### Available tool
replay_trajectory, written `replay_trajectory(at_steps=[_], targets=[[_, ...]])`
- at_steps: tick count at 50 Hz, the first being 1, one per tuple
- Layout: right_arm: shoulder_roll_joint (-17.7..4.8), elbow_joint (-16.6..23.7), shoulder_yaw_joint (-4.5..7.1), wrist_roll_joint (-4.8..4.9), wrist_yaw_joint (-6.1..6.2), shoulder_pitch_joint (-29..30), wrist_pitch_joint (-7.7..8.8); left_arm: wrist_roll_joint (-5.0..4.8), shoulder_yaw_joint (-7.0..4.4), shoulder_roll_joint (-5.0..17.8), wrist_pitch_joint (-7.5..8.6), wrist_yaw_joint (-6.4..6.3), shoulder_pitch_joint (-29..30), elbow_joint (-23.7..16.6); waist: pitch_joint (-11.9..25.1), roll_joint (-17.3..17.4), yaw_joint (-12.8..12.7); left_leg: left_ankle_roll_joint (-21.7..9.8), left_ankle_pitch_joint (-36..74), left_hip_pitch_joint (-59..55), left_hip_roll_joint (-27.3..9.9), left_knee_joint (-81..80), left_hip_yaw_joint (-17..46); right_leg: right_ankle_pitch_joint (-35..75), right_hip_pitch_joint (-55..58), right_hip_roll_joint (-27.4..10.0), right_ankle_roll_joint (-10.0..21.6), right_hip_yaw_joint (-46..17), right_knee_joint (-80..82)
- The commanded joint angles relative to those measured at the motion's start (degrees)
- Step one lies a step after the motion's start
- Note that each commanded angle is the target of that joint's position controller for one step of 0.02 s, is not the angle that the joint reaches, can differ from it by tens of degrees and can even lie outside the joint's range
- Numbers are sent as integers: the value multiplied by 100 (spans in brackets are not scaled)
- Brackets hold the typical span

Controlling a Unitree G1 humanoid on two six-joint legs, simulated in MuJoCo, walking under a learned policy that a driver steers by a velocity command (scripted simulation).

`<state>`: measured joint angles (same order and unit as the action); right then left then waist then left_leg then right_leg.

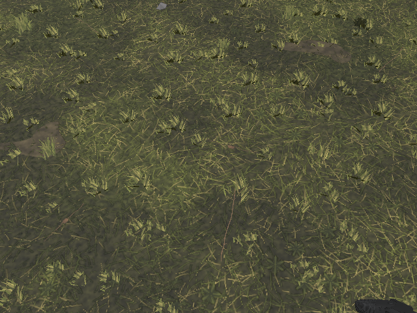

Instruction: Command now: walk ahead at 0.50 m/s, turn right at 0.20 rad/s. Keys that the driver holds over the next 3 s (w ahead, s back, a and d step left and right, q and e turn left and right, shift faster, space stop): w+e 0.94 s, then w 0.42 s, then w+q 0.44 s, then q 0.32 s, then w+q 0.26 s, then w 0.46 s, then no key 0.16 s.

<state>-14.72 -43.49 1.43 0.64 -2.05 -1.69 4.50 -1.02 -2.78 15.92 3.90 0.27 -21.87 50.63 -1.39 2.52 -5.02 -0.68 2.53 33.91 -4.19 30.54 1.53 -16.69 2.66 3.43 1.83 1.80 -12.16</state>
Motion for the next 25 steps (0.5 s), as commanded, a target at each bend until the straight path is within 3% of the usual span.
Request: replay_trajectory(at_steps=[1,2,3,4,5,6,7,8,9,10,12,15,20,23,25], targets=[[-679,482,191,4,-53,359,175,-33,-272,1070,-53,-82,-114,-131,-174,-682,296,-151,-473,-181,134,-301,18,2612,120,-1808,813,-1041,-249],[-803,371,260,-4,-35,-61,198,-32,-284,1121,-78,-93,18,-156,67,-734,565,-240,-584,-872,287,-431,-123,3328,34,-1696,731,-990,-699],[-1060,118,397,-19,18,-904,207,5,-236,1010,-92,-96,75,-186,636,-658,962,-400,-464,-2164,310,-452,-182,3663,-329,-1377,571,-803,-1625],[-1452,-56,515,-111,90,-1945,194,119,-108,688,-79,-96,96,-349,1556,-172,1349,-740,-385,-3960,-636,-157,749,2366,-1457,-985,356,-569,-3293],[-1825,-181,604,-132,94,-2235,127,49,91,-47,27,-60,-742,-417,2338,1393,959,-1577,-1468,-5882,-1985,-647,3255,-1267,-3713,-43,-23,-346,-5248],[-1219,-125,455,-79,96,-2198,111,-90,-47,573,96,-55,-494,-308,2194,949,1186,-1494,-2308,-5605,-1919,-1146,3719,-1695,-4271,-272,-19,-1024,-5984],[-954,-91,372,-58,120,-1805,119,-199,-163,903,120,-57,20,-473,1295,659,1151,-1218,-2300,-4870,-1751,-1299,2821,-1211,-4600,-529,19,-969,-6119],[-819,-68,329,-70,125,-1413,131,-169,-170,857,110,-89,283,-531,846,332,977,-1079,-1866,-4108,-1546,-1464,2177,-709,-4449,-796,-1,-826,-5965],[-639,-85,288,-88,113,-1131,149,-93,-198,789,74,-109,413,-553,490,261,833,-1003,-1437,-3478,-1343,-1670,1667,-373,-4268,-946,-28,-810,-5703],[-550,-106,265,-140,109,-968,184,-82,-219,684,-1,-103,285,-531,369,405,646,-936,-1158,-3044,-1199,-1862,1236,-124,-3921,-1091,-43,-853,-5553],[-546,-178,292,-141,106,-825,244,-100,-202,438,-149,-88,200,-549,206,357,496,-984,-751,-2618,-1126,-2155,700,51,-3704,-1176,-85,-789,-5405],[-739,-320,367,-149,155,-848,282,-49,-204,352,-263,-88,498,-754,-32,147,455,-1047,-242,-2531,-1136,-2356,91,610,-4065,-1234,-172,-823,-4919],[-975,-445,425,-124,248,-1023,185,-27,-133,217,-187,91,1305,-1037,-226,-23,723,-908,90,-2821,-977,-2412,-803,1856,-4012,-1125,-138,-413,-3321],[-1113,-561,472,-54,268,-1325,79,-23,-96,189,-184,196,1859,-1301,-392,-100,930,-868,234,-3352,-1143,-2300,-1025,1812,-4152,-1049,-34,-166,-2760],[-1193,-625,506,9,269,-1443,-16,-25,-107,240,-197,256,2060,-1468,-441,-60,939,-787,616,-3780,-1266,-2066,-1134,1482,-4226,-969,87,-34,-2545]])
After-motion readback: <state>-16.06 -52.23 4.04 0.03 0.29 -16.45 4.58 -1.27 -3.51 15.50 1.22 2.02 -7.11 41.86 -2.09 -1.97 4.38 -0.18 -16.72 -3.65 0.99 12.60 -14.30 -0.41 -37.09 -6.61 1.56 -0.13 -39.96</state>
